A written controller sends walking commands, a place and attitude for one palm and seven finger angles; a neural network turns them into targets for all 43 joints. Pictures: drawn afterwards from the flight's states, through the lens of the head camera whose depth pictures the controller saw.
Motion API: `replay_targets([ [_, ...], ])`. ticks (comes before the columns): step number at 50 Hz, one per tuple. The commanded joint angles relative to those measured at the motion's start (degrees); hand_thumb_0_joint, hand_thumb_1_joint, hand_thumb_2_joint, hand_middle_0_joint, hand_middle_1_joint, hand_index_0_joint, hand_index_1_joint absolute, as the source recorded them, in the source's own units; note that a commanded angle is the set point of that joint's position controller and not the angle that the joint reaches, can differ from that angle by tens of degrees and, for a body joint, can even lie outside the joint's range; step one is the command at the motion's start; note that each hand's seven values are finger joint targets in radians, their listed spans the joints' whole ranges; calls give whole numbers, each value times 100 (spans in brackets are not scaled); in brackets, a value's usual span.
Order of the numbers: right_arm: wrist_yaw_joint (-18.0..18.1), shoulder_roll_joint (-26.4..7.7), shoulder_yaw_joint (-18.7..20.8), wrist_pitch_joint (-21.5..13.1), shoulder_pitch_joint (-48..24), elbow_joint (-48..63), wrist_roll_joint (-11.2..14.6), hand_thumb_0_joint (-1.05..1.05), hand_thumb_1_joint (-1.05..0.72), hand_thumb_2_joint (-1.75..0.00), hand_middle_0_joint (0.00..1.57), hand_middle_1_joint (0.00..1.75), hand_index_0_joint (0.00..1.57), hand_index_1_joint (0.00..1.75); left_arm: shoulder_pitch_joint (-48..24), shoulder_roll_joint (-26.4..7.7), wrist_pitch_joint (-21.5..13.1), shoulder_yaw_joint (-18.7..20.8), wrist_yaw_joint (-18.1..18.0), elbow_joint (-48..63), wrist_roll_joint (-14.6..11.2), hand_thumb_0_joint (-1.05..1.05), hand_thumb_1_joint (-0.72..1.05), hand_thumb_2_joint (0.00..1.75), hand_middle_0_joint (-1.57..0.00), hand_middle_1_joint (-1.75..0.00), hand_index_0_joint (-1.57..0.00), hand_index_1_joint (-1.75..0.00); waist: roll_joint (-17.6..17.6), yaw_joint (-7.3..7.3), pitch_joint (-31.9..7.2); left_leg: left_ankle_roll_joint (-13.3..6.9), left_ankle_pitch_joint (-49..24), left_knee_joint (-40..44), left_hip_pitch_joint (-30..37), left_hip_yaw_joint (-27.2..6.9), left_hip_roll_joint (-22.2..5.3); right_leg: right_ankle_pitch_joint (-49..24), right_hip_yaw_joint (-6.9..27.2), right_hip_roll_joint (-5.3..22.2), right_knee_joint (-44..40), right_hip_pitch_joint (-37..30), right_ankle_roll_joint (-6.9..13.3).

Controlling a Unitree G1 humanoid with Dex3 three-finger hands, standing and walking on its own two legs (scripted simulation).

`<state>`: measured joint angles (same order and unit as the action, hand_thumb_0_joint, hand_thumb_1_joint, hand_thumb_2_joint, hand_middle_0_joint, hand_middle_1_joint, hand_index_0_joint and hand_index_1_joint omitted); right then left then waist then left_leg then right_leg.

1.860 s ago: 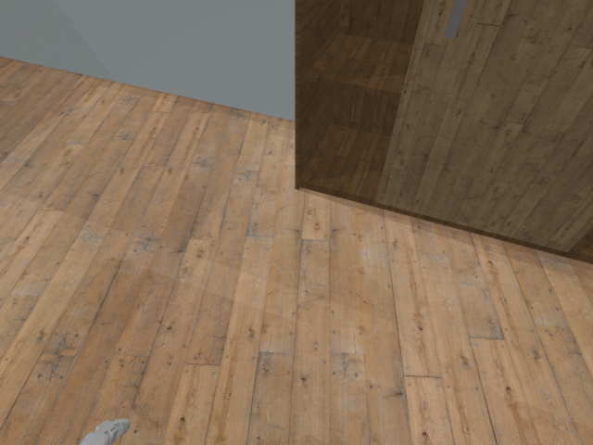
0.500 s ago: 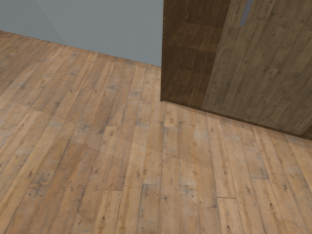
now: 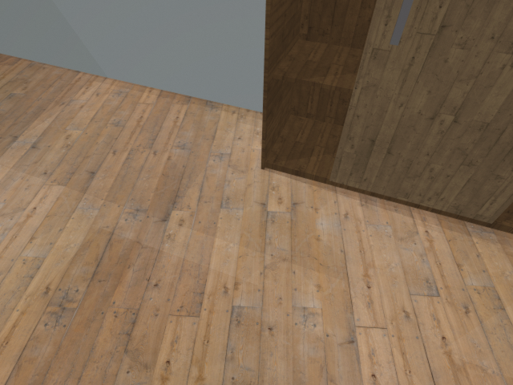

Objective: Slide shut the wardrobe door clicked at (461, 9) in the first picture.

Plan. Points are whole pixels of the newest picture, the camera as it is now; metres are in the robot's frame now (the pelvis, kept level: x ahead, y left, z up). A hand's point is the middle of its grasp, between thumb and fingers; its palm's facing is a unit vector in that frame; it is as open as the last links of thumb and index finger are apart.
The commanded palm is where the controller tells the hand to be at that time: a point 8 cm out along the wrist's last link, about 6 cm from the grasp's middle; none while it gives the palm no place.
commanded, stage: walk to a spot facing it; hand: right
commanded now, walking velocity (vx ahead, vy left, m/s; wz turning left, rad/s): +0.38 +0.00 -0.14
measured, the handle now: out of the picture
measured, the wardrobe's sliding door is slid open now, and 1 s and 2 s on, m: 0.38 0.38 0.38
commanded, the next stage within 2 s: turn to face it in 1.00 s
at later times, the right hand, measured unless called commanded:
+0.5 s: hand out of the picture +0.10 -0.22 -0.19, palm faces +0.02 +0.99 -0.13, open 7.4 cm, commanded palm none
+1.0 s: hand (358, 283) +0.38 -0.21 -0.18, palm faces +0.09 +0.97 -0.21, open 7.2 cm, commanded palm none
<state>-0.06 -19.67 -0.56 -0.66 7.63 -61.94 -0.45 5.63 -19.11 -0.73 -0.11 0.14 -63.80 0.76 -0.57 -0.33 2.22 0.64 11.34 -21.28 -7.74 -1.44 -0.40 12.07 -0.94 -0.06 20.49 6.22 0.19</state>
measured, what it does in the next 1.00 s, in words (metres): walks ahead: left foot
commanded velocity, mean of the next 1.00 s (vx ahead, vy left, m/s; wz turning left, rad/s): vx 0.37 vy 0.00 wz -0.07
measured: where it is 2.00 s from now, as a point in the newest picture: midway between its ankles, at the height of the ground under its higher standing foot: (281, 320)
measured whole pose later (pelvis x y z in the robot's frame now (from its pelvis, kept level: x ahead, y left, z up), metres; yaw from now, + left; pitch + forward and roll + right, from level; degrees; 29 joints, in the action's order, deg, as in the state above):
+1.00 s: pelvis +0.35 -0.02 -0.01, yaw -3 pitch -1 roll +2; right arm 1.0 -10.3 3.1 -4.5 15.4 -61.4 -1.1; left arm 13.5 -9.5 -1.5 3.8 -0.5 -59.6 1.6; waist 1.2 1.5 1.2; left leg -3.3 16.7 -26.2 -8.7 11.3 1.0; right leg 13.4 -2.2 8.2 61.9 33.6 0.0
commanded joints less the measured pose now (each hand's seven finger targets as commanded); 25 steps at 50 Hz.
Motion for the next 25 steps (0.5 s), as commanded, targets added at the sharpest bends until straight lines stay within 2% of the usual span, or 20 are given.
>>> replay_targets([
  [1, 104, -438, 74, 21, 222, 157, -19, 0, -90, -90, 20, 30, 20, 30, 138, -460, -3, 32, -39, 189, 12, 0, 90, 90, -20, -30, -20, -30, -42, 16, -435, -92, 154, 305, -9, -436, -591, -22, 442, 632, -228, 20, 44],
  [2, 90, -452, 83, 58, 360, 131, -47, 0, -90, -90, 20, 30, 20, 30, 273, -439, 40, 44, -18, 161, 26, 0, 90, 90, -20, -30, -20, -30, -59, -6, -372, -108, 982, 340, -90, -484, -566, 706, 441, 578, -162, 166, 71],
  [3, 57, -498, 117, 86, 424, 132, -64, 0, -90, -90, 20, 30, 20, 30, 292, -455, 64, 68, -8, 167, 53, 0, 90, 90, -20, -30, -20, -30, -142, -22, -100, -146, 1639, 416, -296, -566, -556, 1396, 453, 507, -158, 433, 96],
  [5, -1, -584, 189, 116, 561, 196, -89, 0, -90, -90, 20, 30, 20, 30, 358, -472, 91, 94, 9, 234, 82, 0, 90, 90, -20, -30, -20, -30, -168, -58, 358, -247, 2429, 490, -562, -744, -558, 2193, 494, 413, -35, 987, 144],
  [7, -18, -599, 245, 96, 797, 205, -96, 0, -90, -90, 20, 30, 20, 30, 444, -382, 80, 111, 10, 300, 75, 0, 90, 90, -20, -30, -20, -30, -445, -103, 573, -415, 2735, 626, -539, -1034, -718, 2152, 357, 256, 480, 1377, 153],
  [9, 3, -642, 331, 26, 1129, 183, -62, 0, -90, -90, 20, 30, 20, 30, 569, -170, 10, 115, -2, 386, 61, 0, 90, 90, -20, -30, -20, -30, -853, -141, 497, -723, 2655, 940, -154, -1570, -1204, 1397, -59, 110, 1308, 1661, 111],
  [10, 18, -658, 365, -20, 1241, 166, -46, 0, -90, -90, 20, 30, 20, 30, 620, -120, -35, 125, -5, 422, 53, 0, 90, 90, -20, -30, -20, -30, -837, -115, 391, -861, 2394, 977, -32, -1749, -1404, 1183, -138, 154, 1543, 1661, 103],
  [11, 30, -637, 384, -60, 1260, 180, -40, 0, -90, -90, 20, 30, 20, 30, 719, -72, -75, 140, -1, 432, 42, 0, 90, 90, -20, -30, -20, -30, -813, -76, 328, -935, 2135, 895, -19, -1713, -1472, 1166, -127, 210, 1531, 1593, 110],
  [12, 39, -596, 389, -79, 1210, 212, -42, 0, -90, -90, 20, 30, 20, 30, 868, -41, -94, 160, 11, 407, 25, 0, 90, 90, -20, -30, -20, -30, -701, -4, 299, -935, 2106, 776, -212, -1521, -1450, 1214, -145, 263, 1405, 1354, 130],
  [13, 40, -479, 401, -87, 1066, 250, -52, 0, -90, -90, 20, 30, 20, 30, 1120, 45, -123, 171, 13, 341, 19, 0, 90, 90, -20, -30, -20, -30, -641, 141, 344, -858, 1947, 533, -581, -1191, -1315, 1133, -183, 305, 1029, 928, 142],
  [14, 28, -290, 379, -74, 892, 301, -48, 0, -90, -90, 20, 30, 20, 30, 1532, 50, -163, 184, -3, 204, 15, 0, 90, 90, -20, -30, -20, -30, -220, 339, 401, -679, 1712, -5, -1180, -709, -961, 1033, -32, 376, 525, 195, 194],
  [15, -2, 57, 323, -62, 771, 398, -33, 0, -90, -90, 20, 30, 20, 30, 2155, -217, -214, 261, -30, 4, 53, 0, 90, 90, -20, -30, -20, -30, 920, 556, 450, -383, 1437, -1384, -2000, 31, -278, 1270, 1149, 1017, -198, -474, 460],
  [16, -4, 373, 252, -103, 414, 582, -52, 0, -90, -90, 20, 30, 20, 30, 2896, -573, -259, 383, -80, -227, 98, 0, 90, 90, -20, -30, -20, -30, 2055, 784, 598, -133, 1960, -3059, -3083, 787, 202, 958, 2664, 2064, -1040, -974, 835],
  [17, 45, 191, 283, -161, 74, 733, -104, 0, -90, -90, 20, 30, 20, 30, 3158, -416, -274, 337, -154, -313, 73, 0, 90, 90, -20, -30, -20, -30, 1669, 800, 904, -165, 2032, -3778, -3621, 272, -55, -8, 2918, 2253, -1043, -1074, 1009],
  [18, 41, 179, 337, -183, 201, 666, -106, 0, -90, -90, 20, 30, 20, 30, 3071, -120, -303, 243, -200, -296, 62, 0, 90, 90, -20, -30, -20, -30, 1163, 628, 857, -186, 1614, -4141, -3758, 84, -269, -1071, 2614, 2179, -843, -1237, 1029],
  [19, -6, 297, 343, -219, 221, 583, -86, 0, -90, -90, 20, 30, 20, 30, 2939, 38, -349, 214, -223, -241, 48, 0, 90, 90, -20, -30, -20, -30, 622, 563, 755, -174, 1458, -4362, -3743, 139, -425, -1902, 2212, 2127, -644, -1306, 1167],
  [20, -48, 404, 335, -222, 242, 526, -85, 0, -90, -90, 20, 30, 20, 30, 2826, 88, -394, 213, -233, -184, 54, 0, 90, 90, -20, -30, -20, -30, 432, 468, 635, -136, 1333, -4440, -3636, 199, -500, -2323, 1812, 1978, -594, -1313, 1147],
  [22, -109, 581, 336, -171, 318, 498, -83, 0, -90, -90, 20, 30, 20, 30, 2730, 245, -455, 205, -267, -192, 26, 0, 90, 90, -20, -30, -20, -30, 384, 314, 551, -78, 916, -4424, -3486, 360, -522, -2434, 1195, 1675, -698, -1238, 1003],
  [25, -147, 748, 326, -91, 101, 586, -99, 0, -90, -90, 20, 30, 20, 30, 2907, 477, -506, 168, -299, -308, 2, 0, 90, 90, -20, -30, -20, -30, 730, 255, 662, -25, 375, -4182, -3547, 658, -467, -2751, 589, 1305, -881, -1106, 708],
])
